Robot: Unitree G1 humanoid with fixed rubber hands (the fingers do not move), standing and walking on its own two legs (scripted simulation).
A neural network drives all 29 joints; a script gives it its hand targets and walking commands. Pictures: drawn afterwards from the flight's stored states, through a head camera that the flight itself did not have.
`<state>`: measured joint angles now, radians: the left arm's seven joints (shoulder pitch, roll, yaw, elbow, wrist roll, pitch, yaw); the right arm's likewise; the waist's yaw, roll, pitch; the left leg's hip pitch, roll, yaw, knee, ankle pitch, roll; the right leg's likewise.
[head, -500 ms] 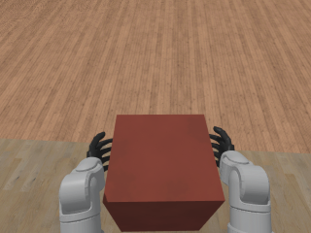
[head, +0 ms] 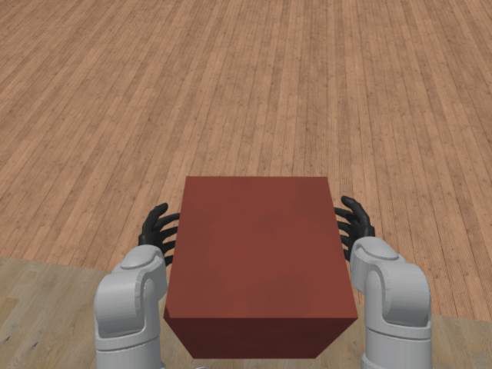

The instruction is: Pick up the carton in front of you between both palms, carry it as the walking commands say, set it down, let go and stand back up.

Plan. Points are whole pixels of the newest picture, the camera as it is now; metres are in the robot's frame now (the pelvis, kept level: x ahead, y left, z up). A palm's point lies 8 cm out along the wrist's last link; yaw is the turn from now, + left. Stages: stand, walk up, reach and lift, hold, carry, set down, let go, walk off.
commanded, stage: carry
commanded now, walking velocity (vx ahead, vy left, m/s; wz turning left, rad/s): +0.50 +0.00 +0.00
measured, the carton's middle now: (255, 274) +0.27 +0.00 +0.03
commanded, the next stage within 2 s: none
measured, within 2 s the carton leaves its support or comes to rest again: neither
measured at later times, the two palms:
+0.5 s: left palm (178, 71) +0.67 +0.15 +0.17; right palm (316, 65) +0.67 -0.15 +0.18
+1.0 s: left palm (201, 19) +1.07 +0.14 +0.15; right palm (296, 13) +1.08 -0.16 +0.15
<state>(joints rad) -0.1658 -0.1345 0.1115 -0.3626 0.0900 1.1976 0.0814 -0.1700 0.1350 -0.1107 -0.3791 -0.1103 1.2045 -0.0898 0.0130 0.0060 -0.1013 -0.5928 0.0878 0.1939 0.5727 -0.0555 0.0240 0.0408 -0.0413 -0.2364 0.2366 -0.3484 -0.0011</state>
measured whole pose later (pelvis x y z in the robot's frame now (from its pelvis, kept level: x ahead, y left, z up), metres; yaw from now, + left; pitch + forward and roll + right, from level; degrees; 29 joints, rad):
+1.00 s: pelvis +0.67 +0.00 -0.01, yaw -2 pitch +6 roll +1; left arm -0.85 -0.03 0.32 -0.07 0.06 1.29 0.14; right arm -0.91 0.02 -0.32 -0.03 -0.08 1.29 -0.14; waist 0.03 0.01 0.09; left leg -0.69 0.01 0.15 0.68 -0.21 0.08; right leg -0.12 -0.02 -0.13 0.52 -0.52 -0.07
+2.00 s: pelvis +1.30 +0.01 +0.10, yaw -2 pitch +4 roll +0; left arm -0.92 0.02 0.32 0.15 0.08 1.36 0.14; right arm -0.88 -0.02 -0.26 0.15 -0.03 1.31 -0.15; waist -0.10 0.00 0.02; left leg -0.37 0.01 0.14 0.55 -0.41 0.04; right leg -0.69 -0.02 -0.03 1.34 -0.42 -0.06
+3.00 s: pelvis +1.94 -0.01 +0.18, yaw -1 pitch +4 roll -3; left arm -0.95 0.02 0.30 0.24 0.09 1.33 0.13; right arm -0.93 -0.05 -0.30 0.24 -0.05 1.32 -0.14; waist -0.01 0.05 -0.06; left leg -0.15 0.09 0.11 0.62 -0.58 -0.02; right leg -0.63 0.00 -0.19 0.74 -0.33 -0.09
